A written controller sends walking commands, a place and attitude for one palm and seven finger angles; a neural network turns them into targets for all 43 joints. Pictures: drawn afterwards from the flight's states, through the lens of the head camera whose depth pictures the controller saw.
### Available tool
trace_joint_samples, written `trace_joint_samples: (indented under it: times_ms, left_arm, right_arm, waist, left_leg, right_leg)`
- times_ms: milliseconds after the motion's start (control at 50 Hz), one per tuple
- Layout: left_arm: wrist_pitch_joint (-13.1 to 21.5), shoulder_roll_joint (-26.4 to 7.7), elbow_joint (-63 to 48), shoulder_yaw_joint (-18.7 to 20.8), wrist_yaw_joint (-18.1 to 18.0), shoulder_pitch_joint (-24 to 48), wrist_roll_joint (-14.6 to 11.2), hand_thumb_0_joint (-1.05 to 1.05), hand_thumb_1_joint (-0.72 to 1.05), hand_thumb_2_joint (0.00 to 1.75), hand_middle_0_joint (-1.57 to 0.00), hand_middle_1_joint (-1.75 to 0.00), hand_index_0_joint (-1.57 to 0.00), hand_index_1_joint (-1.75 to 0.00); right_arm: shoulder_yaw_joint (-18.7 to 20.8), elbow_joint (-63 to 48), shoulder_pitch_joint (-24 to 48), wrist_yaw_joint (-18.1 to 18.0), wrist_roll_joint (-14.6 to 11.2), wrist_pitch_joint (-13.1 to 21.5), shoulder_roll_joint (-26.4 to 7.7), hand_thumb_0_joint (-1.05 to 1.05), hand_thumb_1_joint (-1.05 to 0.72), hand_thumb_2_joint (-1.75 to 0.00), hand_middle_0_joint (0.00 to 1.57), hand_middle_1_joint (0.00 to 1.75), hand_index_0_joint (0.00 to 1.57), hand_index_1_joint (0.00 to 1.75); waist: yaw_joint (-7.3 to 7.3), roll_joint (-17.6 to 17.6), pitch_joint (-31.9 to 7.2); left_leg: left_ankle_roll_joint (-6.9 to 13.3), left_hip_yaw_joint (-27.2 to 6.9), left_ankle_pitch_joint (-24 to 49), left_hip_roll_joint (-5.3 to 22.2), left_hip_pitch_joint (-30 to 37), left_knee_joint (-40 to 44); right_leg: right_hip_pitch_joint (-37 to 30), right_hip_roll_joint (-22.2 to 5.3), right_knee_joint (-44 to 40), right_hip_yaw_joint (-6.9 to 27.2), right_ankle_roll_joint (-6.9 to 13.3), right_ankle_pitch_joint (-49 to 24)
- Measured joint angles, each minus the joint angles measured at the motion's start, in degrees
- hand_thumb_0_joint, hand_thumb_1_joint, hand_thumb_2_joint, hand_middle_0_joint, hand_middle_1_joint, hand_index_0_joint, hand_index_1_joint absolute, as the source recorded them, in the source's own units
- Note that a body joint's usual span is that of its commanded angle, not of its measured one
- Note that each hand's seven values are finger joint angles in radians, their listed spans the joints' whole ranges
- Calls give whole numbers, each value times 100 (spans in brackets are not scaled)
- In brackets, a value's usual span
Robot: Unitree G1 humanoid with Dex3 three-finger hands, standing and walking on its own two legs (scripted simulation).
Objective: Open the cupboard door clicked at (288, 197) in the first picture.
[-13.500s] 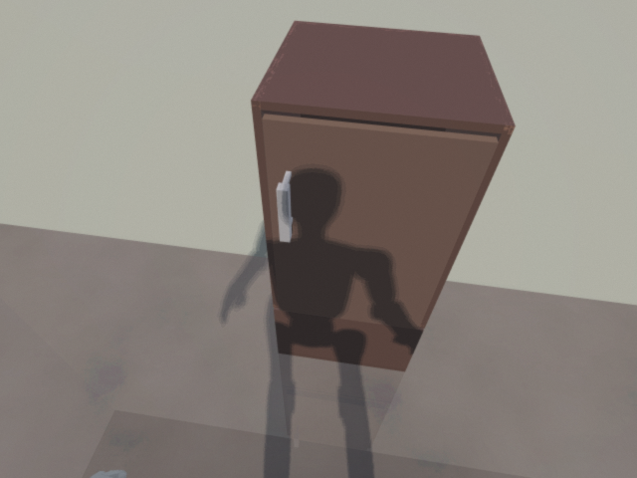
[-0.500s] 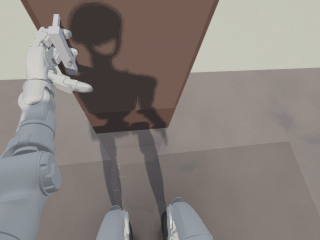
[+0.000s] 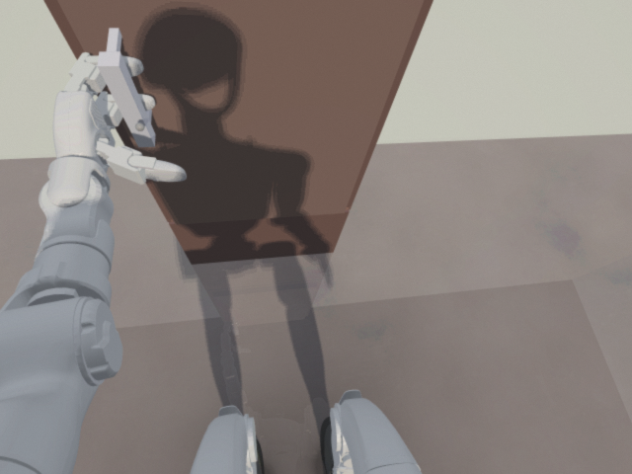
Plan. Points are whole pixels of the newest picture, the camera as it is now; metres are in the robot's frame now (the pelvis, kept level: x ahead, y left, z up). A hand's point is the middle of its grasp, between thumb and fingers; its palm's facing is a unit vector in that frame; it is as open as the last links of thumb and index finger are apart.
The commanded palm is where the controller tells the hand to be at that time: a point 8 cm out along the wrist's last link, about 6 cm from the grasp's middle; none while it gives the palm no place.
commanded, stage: close the thumb around the handle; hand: left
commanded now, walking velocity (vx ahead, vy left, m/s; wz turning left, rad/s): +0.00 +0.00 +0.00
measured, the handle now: (131, 92) +0.58 +0.18 +0.06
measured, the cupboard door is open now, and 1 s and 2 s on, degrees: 0 3 45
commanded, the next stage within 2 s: pull the door open along its arc in 0.64 s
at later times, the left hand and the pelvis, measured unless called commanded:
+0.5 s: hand (152, 121) +0.53 +0.16 +0.05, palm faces +0.03 -1.00 -0.04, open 6.4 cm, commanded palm +0.51 +0.19 +0.06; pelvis +0.00 -0.01 +0.00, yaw +0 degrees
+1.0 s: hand (154, 136) +0.51 +0.15 +0.06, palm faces +0.03 -1.00 -0.03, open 5.5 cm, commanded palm +0.45 +0.19 +0.06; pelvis +0.01 -0.01 +0.01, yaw -1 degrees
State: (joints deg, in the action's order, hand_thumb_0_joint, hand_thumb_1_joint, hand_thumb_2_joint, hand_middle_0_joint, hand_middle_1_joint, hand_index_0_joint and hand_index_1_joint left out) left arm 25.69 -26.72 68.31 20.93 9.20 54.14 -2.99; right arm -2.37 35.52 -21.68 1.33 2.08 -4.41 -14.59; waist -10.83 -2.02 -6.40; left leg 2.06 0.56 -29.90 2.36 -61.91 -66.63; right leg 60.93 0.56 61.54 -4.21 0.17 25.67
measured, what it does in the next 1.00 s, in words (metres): stands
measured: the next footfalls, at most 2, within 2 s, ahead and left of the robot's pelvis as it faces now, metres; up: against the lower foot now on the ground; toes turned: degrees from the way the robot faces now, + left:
none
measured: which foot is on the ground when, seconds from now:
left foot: down 0.00-1.00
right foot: down 0.00-1.00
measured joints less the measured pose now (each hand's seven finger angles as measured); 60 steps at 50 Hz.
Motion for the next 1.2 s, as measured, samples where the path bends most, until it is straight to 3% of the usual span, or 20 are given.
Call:
trace_joint_samples:
  times_ms: [160,360,600,820,940,1040,1160,1200]
  left_arm:
    - [7,72,26,-70,-95,83,38,-1,-29,39,-32,-122,-32,-123]
    - [-10,30,41,18,-211,131,138,0,21,60,-35,-127,-35,-128]
    - [-68,18,-6,24,-154,72,60,1,77,84,-39,-133,-38,-134]
    - [-44,71,-98,31,-168,-44,31,1,78,82,-39,-134,-36,-135]
    - [-34,260,-518,-2,-146,-497,-108,1,78,81,-39,-135,-36,-135]
    - [-85,609,-1306,-172,-159,-1293,-306,1,77,78,-38,-135,-36,-135]
    - [-85,1205,-2520,-722,-309,-2547,-492,1,74,75,-38,-135,-36,-135]
    - [-105,1537,-2893,-925,-707,-2872,-516,1,73,74,-38,-135,-36,-135]
  right_arm:
    - [12,2,18,2,20,9,-19,0,-91,-90,20,30,20,30]
    - [-7,-21,3,6,38,11,0,0,-91,-90,20,30,20,30]
    - [13,1,-42,0,19,6,2,0,-91,-90,20,30,20,30]
    - [51,-12,-8,7,12,15,-20,0,-91,-90,20,30,20,30]
    - [99,-61,-27,40,-28,-32,-3,0,-91,-90,20,30,20,30]
    - [150,-159,-51,86,-112,-68,46,0,-91,-90,20,30,20,30]
    - [232,-262,6,150,-208,18,101,0,-91,-90,20,30,20,30]
    - [276,-270,79,160,-178,80,121,0,-91,-90,20,30,20,30]
  waist:
    - [-17,-5,-5]
    - [-56,-25,14]
    - [-21,-36,2]
    - [-4,-21,-2]
    - [76,-26,-34]
    - [196,-16,-91]
    - [425,1,-179]
    - [534,8,-204]
  left_leg:
    - [-6,-7,2,-10,-49,-22]
    - [-26,11,-2,6,-92,-29]
    - [-62,-5,2,19,-37,27]
    - [-76,1,-11,27,41,69]
    - [-71,66,-10,41,229,202]
    - [-63,138,18,40,547,437]
    - [-57,181,55,0,988,724]
    - [-62,179,52,-11,1083,759]
  right_leg:
    - [51,-9,35,-4,5,8]
    - [124,7,77,17,26,20]
    - [78,25,40,4,59,30]
    - [13,37,14,15,71,46]
    - [-137,57,-95,80,62,34]
    - [-413,67,-291,153,49,5]
    - [-828,41,-526,199,28,-9]
    - [-924,31,-555,198,23,2]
